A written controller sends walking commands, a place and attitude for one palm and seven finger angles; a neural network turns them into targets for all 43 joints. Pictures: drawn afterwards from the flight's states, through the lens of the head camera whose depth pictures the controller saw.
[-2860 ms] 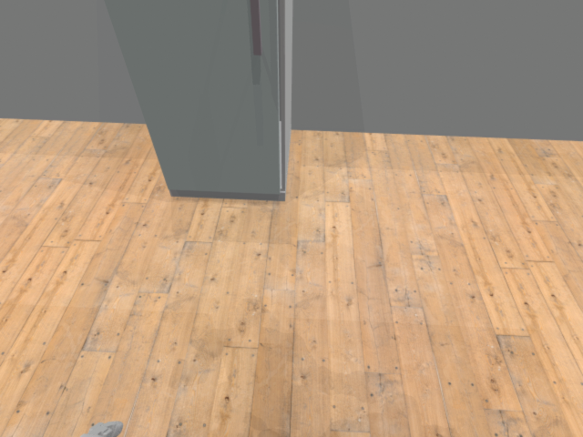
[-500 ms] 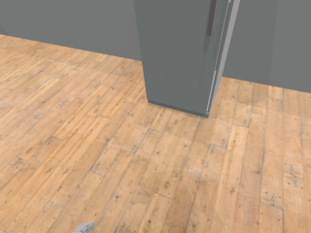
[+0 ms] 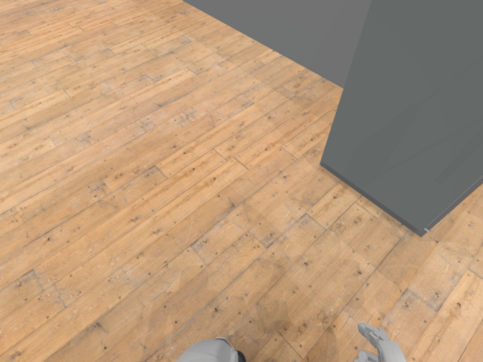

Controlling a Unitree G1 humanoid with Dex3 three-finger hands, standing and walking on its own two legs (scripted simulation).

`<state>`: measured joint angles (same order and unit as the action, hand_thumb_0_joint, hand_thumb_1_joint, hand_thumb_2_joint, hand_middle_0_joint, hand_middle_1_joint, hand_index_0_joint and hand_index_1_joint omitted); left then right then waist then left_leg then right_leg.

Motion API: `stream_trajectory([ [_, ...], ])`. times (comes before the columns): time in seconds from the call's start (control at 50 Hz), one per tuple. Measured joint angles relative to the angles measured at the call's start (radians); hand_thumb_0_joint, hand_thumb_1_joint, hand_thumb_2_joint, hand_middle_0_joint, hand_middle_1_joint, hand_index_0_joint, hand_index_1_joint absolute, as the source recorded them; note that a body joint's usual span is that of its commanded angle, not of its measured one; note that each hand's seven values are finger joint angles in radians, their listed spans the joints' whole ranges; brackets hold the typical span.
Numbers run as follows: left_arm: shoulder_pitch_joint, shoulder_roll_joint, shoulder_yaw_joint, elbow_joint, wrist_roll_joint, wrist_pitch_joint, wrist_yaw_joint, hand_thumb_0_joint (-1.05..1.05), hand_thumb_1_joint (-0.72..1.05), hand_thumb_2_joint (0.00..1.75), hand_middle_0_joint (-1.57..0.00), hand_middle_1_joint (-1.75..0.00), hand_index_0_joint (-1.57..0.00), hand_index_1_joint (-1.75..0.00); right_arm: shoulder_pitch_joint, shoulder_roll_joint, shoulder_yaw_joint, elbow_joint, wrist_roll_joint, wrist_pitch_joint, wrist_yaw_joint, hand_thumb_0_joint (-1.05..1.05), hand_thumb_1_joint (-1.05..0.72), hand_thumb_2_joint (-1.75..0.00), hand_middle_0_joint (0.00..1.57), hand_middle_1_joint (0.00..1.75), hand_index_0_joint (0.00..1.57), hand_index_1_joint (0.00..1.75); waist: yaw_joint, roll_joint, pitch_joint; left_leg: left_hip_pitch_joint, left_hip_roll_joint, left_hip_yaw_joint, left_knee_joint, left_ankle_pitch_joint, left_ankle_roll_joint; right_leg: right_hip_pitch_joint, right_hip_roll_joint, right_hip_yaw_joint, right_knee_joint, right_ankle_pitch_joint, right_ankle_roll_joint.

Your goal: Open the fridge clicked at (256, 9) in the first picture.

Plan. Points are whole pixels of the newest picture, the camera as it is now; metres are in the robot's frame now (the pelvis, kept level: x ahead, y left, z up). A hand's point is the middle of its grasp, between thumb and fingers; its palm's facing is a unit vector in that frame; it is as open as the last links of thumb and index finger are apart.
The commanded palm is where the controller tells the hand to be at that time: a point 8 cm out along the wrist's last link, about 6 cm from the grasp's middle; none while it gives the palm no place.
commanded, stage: walk to a spot facing it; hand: right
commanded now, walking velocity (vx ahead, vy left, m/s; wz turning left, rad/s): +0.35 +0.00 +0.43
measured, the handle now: out of the picture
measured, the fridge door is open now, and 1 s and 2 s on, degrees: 0 0 0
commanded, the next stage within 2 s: turn to face it in 0.66 s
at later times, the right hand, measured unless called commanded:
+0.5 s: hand (394, 336) +0.22 -0.26 -0.16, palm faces -0.13 +0.97 -0.19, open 7.4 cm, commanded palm none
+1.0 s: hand (305, 201) +0.48 -0.09 -0.13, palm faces -0.46 +0.86 -0.23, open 7.4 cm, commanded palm none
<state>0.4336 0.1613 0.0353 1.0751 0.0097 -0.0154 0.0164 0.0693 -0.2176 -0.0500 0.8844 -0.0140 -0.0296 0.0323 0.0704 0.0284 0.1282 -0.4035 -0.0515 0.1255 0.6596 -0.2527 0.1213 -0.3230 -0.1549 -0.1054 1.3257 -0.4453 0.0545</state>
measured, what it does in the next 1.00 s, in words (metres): walks ahead, turning left: right foot, then left foot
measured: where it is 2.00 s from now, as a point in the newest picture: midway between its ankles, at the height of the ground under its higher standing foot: (244, 347)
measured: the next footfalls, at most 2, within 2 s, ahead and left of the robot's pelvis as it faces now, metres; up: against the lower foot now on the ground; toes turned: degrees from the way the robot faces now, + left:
right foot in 0.38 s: +0.30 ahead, -0.15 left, +0.00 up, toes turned +4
left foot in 0.84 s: +0.28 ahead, +0.14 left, +0.00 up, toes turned +34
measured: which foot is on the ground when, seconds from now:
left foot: down 0.00-0.40, up 0.42-0.82, down 0.84-1.00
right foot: up 0.00-0.36, down 0.38-0.84, up 0.86-1.00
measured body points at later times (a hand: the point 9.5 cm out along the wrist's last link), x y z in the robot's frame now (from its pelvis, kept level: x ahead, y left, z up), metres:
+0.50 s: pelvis +0.20 -0.05 +0.01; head +0.21 -0.08 +0.46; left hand +0.30 +0.20 -0.09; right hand +0.22 -0.31 -0.15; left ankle +0.10 +0.04 -0.63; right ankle +0.26 -0.15 -0.72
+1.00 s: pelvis +0.27 +0.01 +0.01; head +0.29 +0.03 +0.46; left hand +0.13 +0.21 -0.15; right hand +0.51 -0.13 -0.12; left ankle +0.25 +0.12 -0.72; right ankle +0.30 -0.14 -0.67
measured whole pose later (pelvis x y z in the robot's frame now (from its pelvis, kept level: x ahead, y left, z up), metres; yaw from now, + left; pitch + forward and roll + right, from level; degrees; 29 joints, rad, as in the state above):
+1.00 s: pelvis +0.27 +0.01 +0.01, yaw +25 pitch -1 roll +1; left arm 0.33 0.21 0.05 1.05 0.01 0.04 0.02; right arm 0.06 -0.17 -0.03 0.94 -0.03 0.00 -0.01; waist 0.08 -0.04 0.06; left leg -0.31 0.06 0.16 0.61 -0.28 0.02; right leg -0.38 -0.12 -0.07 0.98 -0.51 0.05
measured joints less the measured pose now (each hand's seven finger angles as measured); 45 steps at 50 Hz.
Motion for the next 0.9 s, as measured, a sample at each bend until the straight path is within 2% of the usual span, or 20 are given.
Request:
stream_trajectory([
  [0.04,-0.065,0.005,0.002,-0.038,0.008,0.0,0.0,0.01,0.91,0.9,-0.2,-0.3,-0.2,-0.3,0.045,0.01,0.004,0.026,-0.002,0.001,-0.01,0.0,-0.9,-0.9,0.2,0.3,0.2,0.3,-0.002,-0.007,-0.015,0.049,-0.019,-0.024,-0.062,0.014,-0.013,-0.112,-0.015,0.036,-0.002,0.06,0.003],
  [0.08,-0.125,0.007,0.005,-0.08,0.012,-0.004,-0.002,0.01,0.91,0.9,-0.2,-0.3,-0.2,-0.3,0.087,0.019,-0.004,0.053,-0.003,-0.001,-0.02,0.0,-0.91,-0.9,0.2,0.3,0.2,0.3,-0.007,-0.016,-0.037,0.088,-0.031,-0.05,-0.114,0.023,-0.009,-0.197,-0.029,0.057,-0.079,0.097,0.01],
  [0.16,-0.222,0.01,0.008,-0.137,0.017,-0.012,-0.011,0.0,0.91,0.9,-0.2,-0.3,-0.2,-0.3,0.151,0.004,-0.018,0.082,-0.01,-0.007,-0.022,-0.01,-0.94,-0.9,0.2,0.3,0.2,0.3,-0.039,-0.036,-0.08,0.149,-0.044,-0.092,-0.177,0.016,-0.015,-0.285,-0.035,0.078,-0.249,0.18,0.023],
  [0.24,-0.292,0.016,0.006,-0.16,0.017,-0.013,-0.023,0.0,0.91,0.9,-0.2,-0.3,-0.2,-0.3,0.209,-0.006,-0.019,0.093,-0.012,-0.013,-0.019,-0.01,-0.93,-0.9,0.2,0.3,0.2,0.3,-0.086,-0.042,-0.107,0.204,-0.042,-0.128,-0.199,-0.018,-0.03,-0.274,-0.009,0.074,-0.421,0.214,0.024],
  [0.34,-0.352,0.023,0.003,-0.18,0.01,-0.016,-0.028,0.0,0.91,0.9,-0.2,-0.3,-0.2,-0.3,0.281,-0.01,-0.02,0.097,-0.013,-0.007,-0.022,0.0,-0.91,-0.9,0.2,0.3,0.2,0.3,-0.144,-0.029,-0.116,0.264,-0.03,-0.177,-0.185,-0.087,-0.061,-0.16,0.058,0.049,-0.63,0.188,0.008],
  [0.38,-0.365,0.024,-0.005,-0.193,0.01,-0.029,-0.025,0.0,0.9,0.9,-0.2,-0.3,-0.2,-0.3,0.315,-0.011,-0.023,0.102,-0.009,0.0,-0.023,0.0,-0.91,-0.9,0.2,0.3,0.2,0.3,-0.157,-0.018,-0.119,0.265,-0.027,-0.205,-0.13,-0.138,-0.077,-0.073,0.083,0.028,-0.757,0.22,-0.004],
  [0.4,-0.374,0.023,-0.009,-0.198,0.014,-0.041,-0.02,0.0,0.9,0.9,-0.2,-0.3,-0.2,-0.3,0.325,-0.012,-0.027,0.108,-0.003,0.006,-0.022,0.0,-0.91,-0.9,0.2,0.3,0.2,0.3,-0.158,-0.011,-0.116,0.234,-0.027,-0.213,-0.046,-0.165,-0.082,-0.059,0.085,0.015,-0.77,0.276,-0.023],
  [0.44,-0.382,0.013,-0.022,-0.207,0.015,-0.052,-0.015,0.0,0.9,0.9,-0.2,-0.3,-0.2,-0.3,0.323,-0.017,-0.033,0.129,-0.001,0.021,-0.021,0.0,-0.91,-0.9,0.2,0.3,0.2,0.3,-0.16,0.013,-0.096,0.131,-0.011,-0.194,0.233,-0.247,-0.1,-0.039,0.079,-0.03,-0.717,0.23,-0.06],
  [0.48,-0.362,0.004,-0.031,-0.211,0.013,-0.054,-0.01,0.0,0.9,0.9,-0.2,-0.3,-0.2,-0.3,0.314,-0.02,-0.036,0.141,-0.005,0.038,-0.014,0.01,-0.91,-0.9,0.2,0.3,0.2,0.3,-0.149,0.021,-0.092,0.032,0.015,-0.144,0.445,-0.25,-0.12,0.004,0.066,-0.062,-0.723,0.185,-0.073],
  [0.5,-0.346,-0.001,-0.032,-0.208,0.012,-0.053,-0.007,0.0,0.9,0.9,-0.2,-0.3,-0.2,-0.3,0.305,-0.022,-0.039,0.139,-0.008,0.047,-0.009,0.01,-0.91,-0.9,0.2,0.3,0.2,0.3,-0.143,0.023,-0.09,-0.008,0.033,-0.12,0.504,-0.232,-0.13,0.028,0.061,-0.073,-0.741,0.178,-0.072],
  [0.56,-0.294,-0.006,-0.029,-0.178,0.011,-0.042,0.002,0.0,0.9,0.9,-0.21,-0.3,-0.2,-0.3,0.264,-0.021,-0.046,0.11,-0.011,0.068,0.001,0.01,-0.91,-0.9,0.2,0.3,0.2,0.3,-0.131,0.022,-0.086,-0.099,0.082,-0.076,0.545,-0.159,-0.153,0.088,0.045,-0.104,-0.798,0.182,-0.066],
  [0.64,-0.226,0.004,-0.011,-0.128,0.009,-0.021,0.009,0.0,0.91,0.9,-0.21,-0.3,-0.2,-0.3,0.201,-0.012,-0.053,0.065,-0.012,0.086,0.006,0.01,-0.91,-0.9,0.2,0.3,0.2,0.3,-0.113,0.011,-0.078,-0.15,0.127,-0.058,0.442,-0.088,-0.173,0.142,0.028,-0.147,-0.838,0.171,-0.061],
  [0.7,-0.186,0.023,0.008,-0.103,0.012,-0.006,0.008,0.0,0.91,0.9,-0.21,-0.3,-0.2,-0.3,0.153,-0.006,-0.056,0.043,-0.014,0.094,0.006,0.01,-0.91,-0.9,0.2,0.3,0.19,0.3,-0.088,0.0,-0.065,-0.138,0.143,-0.049,0.311,-0.057,-0.178,0.167,0.013,-0.184,-0.836,0.148,-0.049],
  [0.78,-0.147,0.051,0.03,-0.086,0.017,0.009,0.002,0.0,0.91,0.9,-0.2,-0.3,-0.2,-0.3,0.098,-0.006,-0.051,0.021,-0.017,0.089,0.004,0.0,-0.91,-0.9,0.2,0.3,0.19,0.3,-0.049,-0.023,-0.045,-0.068,0.131,-0.028,0.128,-0.051,-0.165,0.183,-0.023,-0.235,-0.78,0.089,-0.021],
  [0.82,-0.119,0.063,0.035,-0.082,0.017,0.013,0.001,0.0,0.91,0.9,-0.2,-0.3,-0.2,-0.3,0.078,-0.012,-0.043,0.011,-0.02,0.071,0.0,0.0,-0.91,-0.9,0.2,0.3,0.19,0.3,-0.029,-0.035,-0.044,0.003,0.115,-0.015,0.005,0.008,-0.148,0.171,-0.047,-0.245,-0.71,0.041,0.0],
  [0.84,-0.102,0.064,0.035,-0.078,0.014,0.016,-0.001,0.0,0.91,0.9,-0.2,-0.3,-0.2,-0.3,0.069,-0.019,-0.038,0.007,-0.023,0.053,-0.005,0.0,-0.91,-0.9,0.2,0.3,0.2,0.3,-0.022,-0.029,-0.052,0.024,0.116,-0.018,-0.033,0.043,-0.122,0.138,-0.054,-0.232,-0.638,0.016,0.002],
  [0.86,-0.101,0.072,0.034,-0.069,0.009,0.025,0.0,0.0,0.91,0.9,-0.2,-0.3,-0.2,-0.3,0.05,-0.014,-0.032,0.012,-0.02,0.036,-0.014,0.0,-0.91,-0.9,0.2,0.3,0.2,0.3,-0.017,-0.044,-0.044,0.013,0.107,-0.013,-0.003,0.019,-0.104,0.093,-0.057,-0.174,-0.543,-0.035,0.001],
  [0.9,-0.104,0.081,0.03,-0.048,0.002,0.046,0.009,0.0,0.91,0.9,-0.2,-0.3,-0.2,-0.3,0.022,0.003,-0.012,0.024,-0.015,0.019,-0.027,0.0,-0.91,-0.9,0.2,0.3,0.2,0.3,-0.006,-0.071,-0.036,0.019,0.098,0.0,0.025,-0.03,-0.091,0.014,-0.027,-0.049,-0.388,-0.109,-0.005],
])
